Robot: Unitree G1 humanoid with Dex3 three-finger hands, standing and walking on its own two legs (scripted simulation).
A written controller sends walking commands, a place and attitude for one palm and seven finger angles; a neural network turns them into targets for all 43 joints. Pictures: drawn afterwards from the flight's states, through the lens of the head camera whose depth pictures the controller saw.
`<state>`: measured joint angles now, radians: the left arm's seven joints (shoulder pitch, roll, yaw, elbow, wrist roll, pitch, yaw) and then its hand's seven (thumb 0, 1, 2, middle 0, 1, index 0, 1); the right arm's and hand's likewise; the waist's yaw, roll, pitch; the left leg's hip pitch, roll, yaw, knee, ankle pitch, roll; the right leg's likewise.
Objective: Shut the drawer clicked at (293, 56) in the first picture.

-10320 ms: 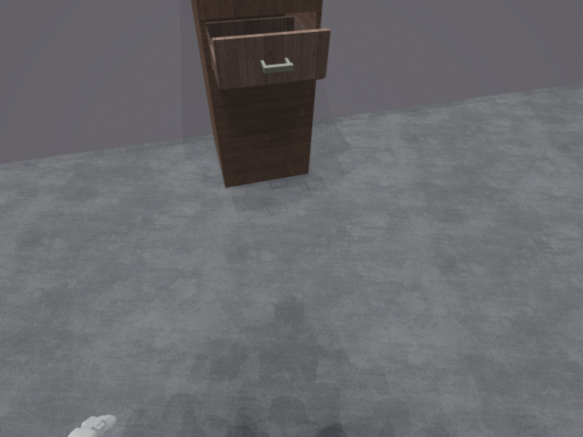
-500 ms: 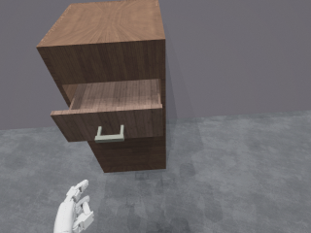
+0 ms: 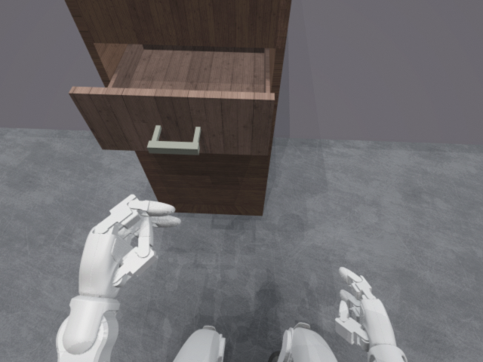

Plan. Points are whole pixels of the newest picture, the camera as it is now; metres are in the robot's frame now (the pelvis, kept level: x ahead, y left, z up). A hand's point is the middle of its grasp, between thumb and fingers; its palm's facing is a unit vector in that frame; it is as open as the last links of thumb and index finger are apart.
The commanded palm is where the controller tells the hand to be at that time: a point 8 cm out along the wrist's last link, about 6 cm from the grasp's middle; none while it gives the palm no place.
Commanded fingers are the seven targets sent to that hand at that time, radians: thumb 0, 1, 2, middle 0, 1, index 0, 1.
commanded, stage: raise the hand and make a fist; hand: left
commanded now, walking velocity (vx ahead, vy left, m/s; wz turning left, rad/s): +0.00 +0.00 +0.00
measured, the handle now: (175, 139) +0.51 +0.19 +0.02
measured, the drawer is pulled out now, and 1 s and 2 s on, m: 0.16 0.16 0.16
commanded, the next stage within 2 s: bring the fist close to the handle in 1.22 s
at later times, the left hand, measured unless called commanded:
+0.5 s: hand (166, 228) +0.29 +0.14 +0.09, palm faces -0.04 -1.00 -0.04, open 3.1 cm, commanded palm +0.27 +0.21 +0.10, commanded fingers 0.00 0.90 0.90 -1.40 -1.60 -1.40 -1.60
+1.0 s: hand (154, 195) +0.32 +0.16 +0.12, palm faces +0.04 -1.00 -0.03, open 3.3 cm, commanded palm +0.28 +0.21 +0.12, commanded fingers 0.00 0.90 0.90 -1.40 -1.60 -1.40 -1.60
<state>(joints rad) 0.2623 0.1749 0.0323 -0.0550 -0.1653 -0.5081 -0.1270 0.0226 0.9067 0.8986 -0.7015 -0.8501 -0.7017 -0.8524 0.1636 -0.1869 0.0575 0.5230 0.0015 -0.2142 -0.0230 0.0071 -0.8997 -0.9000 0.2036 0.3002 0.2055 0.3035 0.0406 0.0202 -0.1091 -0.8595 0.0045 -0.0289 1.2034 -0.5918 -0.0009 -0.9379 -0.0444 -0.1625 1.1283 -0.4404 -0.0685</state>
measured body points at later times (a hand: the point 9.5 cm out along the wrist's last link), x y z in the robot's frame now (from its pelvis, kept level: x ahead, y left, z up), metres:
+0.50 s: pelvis +0.02 +0.02 +0.03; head +0.08 +0.01 +0.48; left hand +0.28 +0.19 +0.09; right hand +0.20 -0.23 -0.04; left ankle +0.00 +0.12 -0.64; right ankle +0.07 -0.09 -0.64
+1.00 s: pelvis +0.04 +0.02 +0.05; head +0.08 +0.02 +0.50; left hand +0.31 +0.21 +0.12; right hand +0.20 -0.21 -0.03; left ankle +0.00 +0.12 -0.64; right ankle +0.07 -0.09 -0.64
